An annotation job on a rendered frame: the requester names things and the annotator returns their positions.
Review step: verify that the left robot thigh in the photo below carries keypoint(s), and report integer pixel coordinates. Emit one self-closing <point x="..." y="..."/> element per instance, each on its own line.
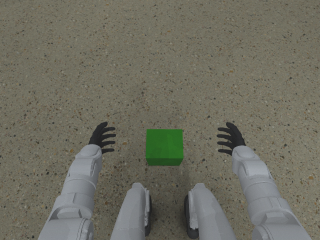
<point x="130" y="223"/>

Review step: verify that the robot right upper arm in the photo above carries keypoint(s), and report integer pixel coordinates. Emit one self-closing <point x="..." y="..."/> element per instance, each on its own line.
<point x="267" y="231"/>

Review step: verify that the robot right forearm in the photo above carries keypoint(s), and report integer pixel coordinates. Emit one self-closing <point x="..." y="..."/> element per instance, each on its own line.
<point x="265" y="204"/>

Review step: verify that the robot left upper arm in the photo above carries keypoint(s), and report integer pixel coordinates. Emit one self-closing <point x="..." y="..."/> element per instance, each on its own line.
<point x="68" y="229"/>

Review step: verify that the right robot hand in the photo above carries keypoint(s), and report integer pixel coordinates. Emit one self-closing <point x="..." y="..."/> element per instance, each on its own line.
<point x="235" y="138"/>

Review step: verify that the right robot foot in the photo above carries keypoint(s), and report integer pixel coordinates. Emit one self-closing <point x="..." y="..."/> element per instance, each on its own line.
<point x="193" y="233"/>

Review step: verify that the carton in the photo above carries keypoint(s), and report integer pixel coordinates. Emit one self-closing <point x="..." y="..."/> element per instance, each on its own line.
<point x="164" y="147"/>

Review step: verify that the robot left forearm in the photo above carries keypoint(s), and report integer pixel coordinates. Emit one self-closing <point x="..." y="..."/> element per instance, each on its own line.
<point x="76" y="198"/>

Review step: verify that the left robot hand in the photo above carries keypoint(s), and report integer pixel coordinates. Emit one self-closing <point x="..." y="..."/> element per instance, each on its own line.
<point x="98" y="137"/>

